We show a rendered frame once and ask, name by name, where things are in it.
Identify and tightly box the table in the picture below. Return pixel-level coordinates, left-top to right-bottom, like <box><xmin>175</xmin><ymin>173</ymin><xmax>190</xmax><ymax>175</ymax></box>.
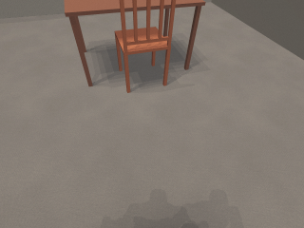
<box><xmin>64</xmin><ymin>0</ymin><xmax>206</xmax><ymax>86</ymax></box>

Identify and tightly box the chair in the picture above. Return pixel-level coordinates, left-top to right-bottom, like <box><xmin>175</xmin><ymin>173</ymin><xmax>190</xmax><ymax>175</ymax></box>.
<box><xmin>114</xmin><ymin>0</ymin><xmax>176</xmax><ymax>93</ymax></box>

